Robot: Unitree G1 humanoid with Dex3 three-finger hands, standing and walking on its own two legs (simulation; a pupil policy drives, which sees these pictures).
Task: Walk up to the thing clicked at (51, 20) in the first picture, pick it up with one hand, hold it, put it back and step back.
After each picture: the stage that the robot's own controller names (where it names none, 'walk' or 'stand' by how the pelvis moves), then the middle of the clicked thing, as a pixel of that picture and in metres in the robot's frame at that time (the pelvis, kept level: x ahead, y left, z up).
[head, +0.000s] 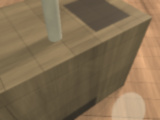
stand; (51, 15) +0.66 +0.14 +0.10
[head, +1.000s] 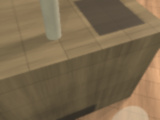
sink last; (50, 11) +0.62 +0.15 +0.13
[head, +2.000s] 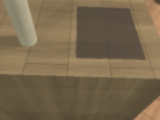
stand; (20, 15) +0.53 +0.25 +0.13
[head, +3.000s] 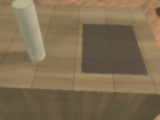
stand; (31, 33) +0.52 +0.21 +0.10
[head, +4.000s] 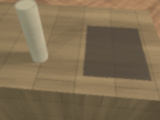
stand; (34, 34) +0.52 +0.20 +0.10
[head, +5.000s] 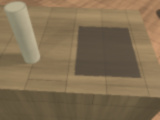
stand; (25, 36) +0.52 +0.24 +0.09
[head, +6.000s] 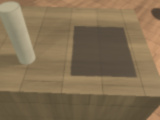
stand; (19, 36) +0.52 +0.26 +0.09
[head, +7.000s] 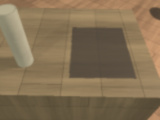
stand; (16, 39) +0.50 +0.26 +0.09
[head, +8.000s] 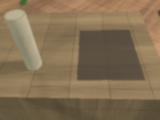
rise first; (26, 43) +0.49 +0.26 +0.10
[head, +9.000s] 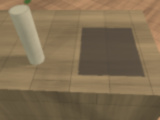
go down; (29, 38) +0.52 +0.26 +0.10
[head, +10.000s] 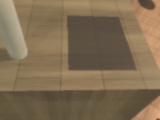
go down; (9, 29) +0.51 +0.23 +0.11
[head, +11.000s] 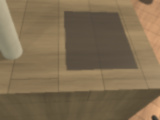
approach; (1, 26) +0.49 +0.24 +0.12
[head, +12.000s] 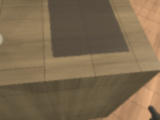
close in; out of the picture +0.51 +0.26 +0.16
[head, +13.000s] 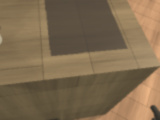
lift; out of the picture +0.51 +0.26 +0.16
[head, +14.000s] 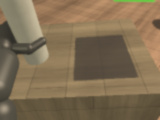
lift; (22, 20) +0.35 +0.15 +0.32
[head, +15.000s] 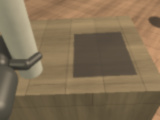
hold; (18, 36) +0.34 +0.17 +0.27
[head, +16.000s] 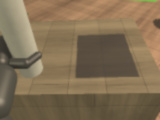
hold; (18, 35) +0.34 +0.18 +0.28
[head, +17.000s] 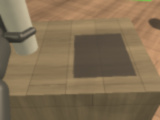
crouch; (14, 11) +0.40 +0.18 +0.32
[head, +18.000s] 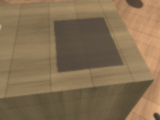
lower; out of the picture +0.50 +0.25 +0.29
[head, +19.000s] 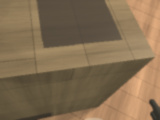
lower; out of the picture +0.54 +0.27 +0.17
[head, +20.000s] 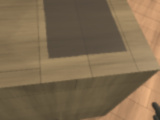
lower; out of the picture +0.51 +0.27 +0.16
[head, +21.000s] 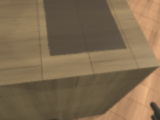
lower; out of the picture +0.51 +0.26 +0.16
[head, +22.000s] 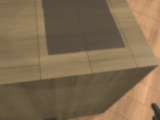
lower; out of the picture +0.52 +0.27 +0.16
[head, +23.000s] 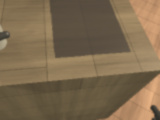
open; out of the picture +0.50 +0.25 +0.16
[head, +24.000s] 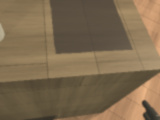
sink last; out of the picture +0.51 +0.24 +0.16
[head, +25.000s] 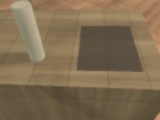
sink last; (30, 34) +0.53 +0.25 +0.13
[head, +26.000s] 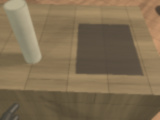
stand; (25, 35) +0.50 +0.24 +0.10
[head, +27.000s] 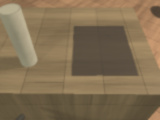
stand; (20, 39) +0.50 +0.25 +0.10
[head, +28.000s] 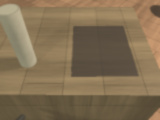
stand; (19, 39) +0.49 +0.26 +0.10
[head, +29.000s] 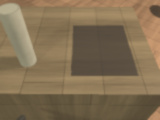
stand; (20, 39) +0.49 +0.26 +0.10
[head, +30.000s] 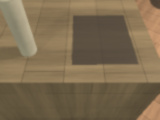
walk; (20, 28) +0.53 +0.24 +0.11
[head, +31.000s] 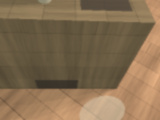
walk; out of the picture +0.84 +0.19 +0.12
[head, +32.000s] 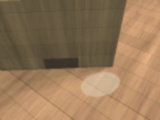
stand; out of the picture +1.19 +0.30 +0.12
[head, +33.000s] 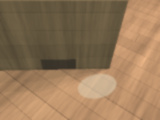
stand; out of the picture +1.18 +0.25 +0.10
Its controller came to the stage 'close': yes
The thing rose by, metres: 0.22
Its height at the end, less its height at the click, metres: +0.00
